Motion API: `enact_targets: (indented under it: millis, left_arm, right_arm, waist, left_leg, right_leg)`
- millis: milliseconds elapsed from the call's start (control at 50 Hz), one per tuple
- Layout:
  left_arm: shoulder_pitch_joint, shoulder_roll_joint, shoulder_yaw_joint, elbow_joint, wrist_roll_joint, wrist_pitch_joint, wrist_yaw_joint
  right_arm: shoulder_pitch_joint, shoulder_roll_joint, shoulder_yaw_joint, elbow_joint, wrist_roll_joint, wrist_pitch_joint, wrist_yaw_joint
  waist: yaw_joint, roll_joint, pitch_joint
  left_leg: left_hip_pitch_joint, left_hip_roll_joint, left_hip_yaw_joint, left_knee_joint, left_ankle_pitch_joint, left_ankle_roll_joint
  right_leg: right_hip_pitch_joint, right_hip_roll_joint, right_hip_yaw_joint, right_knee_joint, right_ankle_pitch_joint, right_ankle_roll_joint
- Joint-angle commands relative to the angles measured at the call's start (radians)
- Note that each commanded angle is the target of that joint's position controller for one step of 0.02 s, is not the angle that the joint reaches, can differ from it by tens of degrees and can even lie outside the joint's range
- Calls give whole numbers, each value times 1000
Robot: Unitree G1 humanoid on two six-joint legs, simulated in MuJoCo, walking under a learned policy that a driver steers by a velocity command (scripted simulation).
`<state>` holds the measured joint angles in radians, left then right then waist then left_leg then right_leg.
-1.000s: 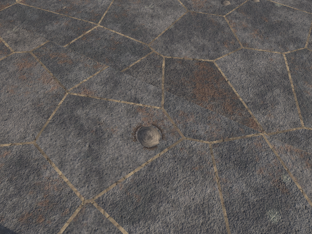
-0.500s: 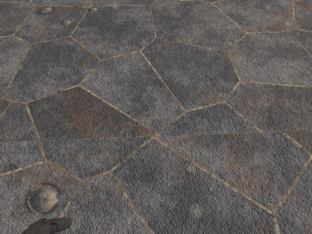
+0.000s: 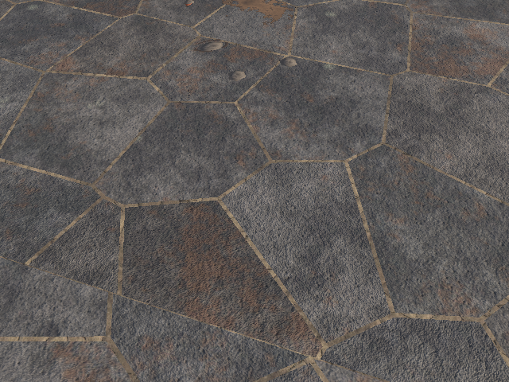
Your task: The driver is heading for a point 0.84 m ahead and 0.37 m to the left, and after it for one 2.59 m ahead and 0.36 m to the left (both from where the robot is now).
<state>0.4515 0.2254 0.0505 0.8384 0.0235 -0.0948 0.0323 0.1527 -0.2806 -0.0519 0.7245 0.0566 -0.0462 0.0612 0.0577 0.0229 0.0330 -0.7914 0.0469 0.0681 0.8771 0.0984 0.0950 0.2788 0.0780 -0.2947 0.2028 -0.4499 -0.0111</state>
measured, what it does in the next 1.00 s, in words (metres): goes down, turning left: left foot, then right foot 0.11 m lower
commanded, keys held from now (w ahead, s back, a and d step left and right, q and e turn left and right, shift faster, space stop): w+q+shift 0.96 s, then w+shift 0.04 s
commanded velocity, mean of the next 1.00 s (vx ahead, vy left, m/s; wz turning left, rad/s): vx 0.99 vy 0.00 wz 0.94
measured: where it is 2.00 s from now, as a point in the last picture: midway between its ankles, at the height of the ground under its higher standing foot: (46, 184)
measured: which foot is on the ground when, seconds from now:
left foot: up 0.00-0.06, down 0.08-0.54, up 0.56-0.98, down 1.00-1.00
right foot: down 0.00-0.08, up 0.10-0.52, down 0.54-1.00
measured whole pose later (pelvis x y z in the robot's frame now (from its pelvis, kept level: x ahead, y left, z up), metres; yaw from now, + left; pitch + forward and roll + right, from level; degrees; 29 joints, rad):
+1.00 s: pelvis +0.78 +0.16 -0.12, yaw +58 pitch +1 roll -1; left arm 0.56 0.22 0.02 0.93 0.02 -0.05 0.05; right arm 0.01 -0.19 -0.01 0.46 0.06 -0.02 0.07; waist 0.08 0.00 0.00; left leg -0.61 -0.03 0.13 0.79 -0.08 0.16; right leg 0.14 -0.01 -0.22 0.71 -0.38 0.05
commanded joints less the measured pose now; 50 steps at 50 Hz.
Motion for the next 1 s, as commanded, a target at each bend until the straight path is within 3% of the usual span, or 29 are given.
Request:
enact_targets:
  millis: [20,60,80,100,120,140,180,240,300,340,400,440,480,500,520,540,560,580,600,620,660,700,740,800,840,920,960,980,1000]
  left_arm:
    - [-97,269,56,-93,-7,8,49]
    - [-260,313,70,-146,-27,16,45]
    - [-398,276,61,-174,-60,0,15]
    - [-461,33,-2,-223,-44,-46,-28]
    - [-241,-43,-35,-284,-55,-77,-44]
    - [-260,40,-36,-319,-59,-101,-58]
    - [-279,92,-18,-322,-45,-91,-56]
    - [-267,141,-6,-314,-17,-39,-22]
    - [-477,79,-25,-390,5,-29,-8]
    - [-471,56,-15,-396,-17,-29,-11]
    - [-476,152,39,-377,-52,-55,-29]
    - [-509,150,52,-373,-73,-67,-41]
    - [-374,197,83,-295,-73,-75,-53]
    - [-323,186,91,-262,-59,-87,-60]
    - [-194,184,99,-220,-51,-86,-70]
    - [9,177,89,-171,-53,-73,-79]
    - [95,244,87,-165,2,-66,-88]
    - [97,311,96,-168,37,-49,-100]
    - [86,355,118,-144,-1,-30,-94]
    - [28,226,84,-153,0,-12,-70]
    - [-78,138,27,-115,4,-24,-50]
    - [-99,64,-10,-58,-11,-21,-39]
    - [-102,95,-5,-27,-11,-6,-24]
    - [-50,128,-2,15,-1,-4,9]
    - [9,119,-10,25,9,-4,22]
    - [112,215,-2,52,5,8,30]
    - [72,297,29,28,-12,36,36]
    - [18,299,38,-1,-12,40,28]
    - [-124,280,35,-53,-15,22,19]
  right_arm:
    - [46,-83,-27,-83,10,-2,21]
    - [454,-216,-90,12,5,45,-3]
    - [700,-244,-105,85,-6,60,-28]
    - [654,-168,-74,131,-46,54,-27]
    - [427,-121,-29,41,-75,10,-17]
    - [381,-65,-28,-19,-71,-6,-12]
    - [220,-84,-32,-71,-50,-40,-11]
    - [113,-99,-32,-116,-52,-55,-41]
    - [178,-97,-37,-80,-17,-41,-84]
    - [165,-116,-45,-68,-24,-21,-90]
    - [191,-78,-54,-58,-9,-9,-107]
    - [194,-64,-62,-51,-12,7,-114]
    - [174,-50,-55,-59,-11,23,-123]
    - [159,-64,-54,-72,-14,22,-114]
    - [187,-64,-48,-70,-27,31,-104]
    - [201,21,-10,-74,-52,28,-81]
    - [298,137,30,-95,-55,7,-64]
    - [424,128,39,-130,14,-8,-85]
    - [350,34,26,-164,62,-20,-96]
    - [120,-50,12,-185,28,-4,-106]
    - [-21,-34,16,-256,-23,27,-93]
    - [10,29,25,-304,-14,48,-57]
    - [-80,60,48,-380,-10,45,-39]
    - [-68,62,47,-386,-18,33,-35]
    - [-167,48,44,-376,-23,20,-23]
    - [-294,67,34,-394,2,-3,18]
    - [-96,-25,-15,-335,14,18,18]
    - [147,-98,-54,-260,11,26,3]
    - [417,-151,-79,-158,-7,28,-13]
  waist:
    - [-141,-134,43]
    - [-361,-172,-113]
    - [-480,-27,-146]
    - [-367,381,14]
    - [-116,387,-112]
    - [-123,179,-175]
    - [4,-191,6]
    - [44,-161,63]
    - [-67,-69,63]
    - [-89,16,-20]
    - [-109,44,-41]
    - [-121,96,-15]
    - [-88,90,-61]
    - [-60,14,-92]
    - [-13,-25,-141]
    - [62,-100,-225]
    - [57,-456,-245]
    - [-13,-680,-273]
    - [-19,-468,-313]
    - [39,-62,-155]
    - [13,3,42]
    - [-75,-68,82]
    - [-81,-124,106]
    - [-104,-50,65]
    - [-41,23,84]
    - [2,-146,17]
    - [-136,-246,-44]
    - [-256,-209,-115]
    - [-398,-46,-124]
  left_leg:
    - [303,-102,162,-63,-40,38]
    - [745,-110,81,-30,-154,105]
    - [1006,-29,-49,-216,3,178]
    - [1023,-77,-151,-241,77,199]
    - [1035,47,-625,-309,-211,342]
    - [1002,145,-848,-520,-543,389]
    - [655,143,-847,-649,-739,307]
    - [339,17,-670,-635,-543,278]
    - [230,-90,-484,-614,-406,229]
    - [171,-133,-428,-559,-350,176]
    - [458,-139,-460,-365,-450,94]
    - [607,-117,-546,-261,-421,78]
    - [823,-129,-523,0,-339,35]
    - [819,-166,-458,89,-225,13]
    - [620,-156,-452,301,-324,-9]
    - [320,-164,-424,560,-773,-25]
    - [-49,-233,-395,1008,-1009,-44]
    - [-277,-192,-304,1322,-968,-76]
    - [-412,-116,-233,1314,-702,-90]
    - [-431,-46,-169,1228,-541,-77]
    - [-345,19,-182,1234,-477,-77]
    - [-273,45,-223,1138,-480,-43]
    - [-253,44,-159,906,-478,-28]
    - [-344,71,-167,762,-286,-36]
    - [-272,44,-47,522,-119,-40]
    - [201,-109,143,99,-72,1]
    - [334,-153,155,14,-278,36]
    - [634,-136,81,-125,-242,94]
    - [960,-38,-72,-415,8,181]
  right_leg:
    - [-218,-286,1,182,1643,81]
    - [-357,-312,54,601,1792,49]
    - [-541,-190,61,1086,1187,43]
    - [-900,74,148,1587,-87,31]
    - [-1135,51,414,1691,-179,0]
    - [-1159,31,476,1610,-105,-47]
    - [-1080,-69,469,1306,78,-64]
    - [-915,-129,459,1052,153,33]
    - [-744,-103,383,642,348,81]
    - [-515,-23,313,556,532,109]
    - [-610,-34,436,336,625,88]
    - [-635,-76,481,222,590,81]
    - [-627,-175,518,0,825,65]
    - [-532,-109,408,-28,848,100]
    - [-264,-171,434,79,808,80]
    - [51,-251,492,273,656,69]
    - [233,-300,610,541,815,49]
    - [243,-473,905,421,920,-45]
    - [232,-617,1203,166,157,-237]
    - [71,-537,1080,45,-181,-225]
    - [-277,-472,858,89,131,-194]
    - [-471,-379,601,126,292,-110]
    - [-564,-324,441,46,426,-61]
    - [-413,-299,311,97,554,-23]
    - [-400,-242,227,102,652,16]
    - [-367,-260,159,155,1470,56]
    - [-217,-322,164,424,1820,49]
    - [-345,-329,184,681,1816,51]
    - [-592,-185,160,1193,1081,76]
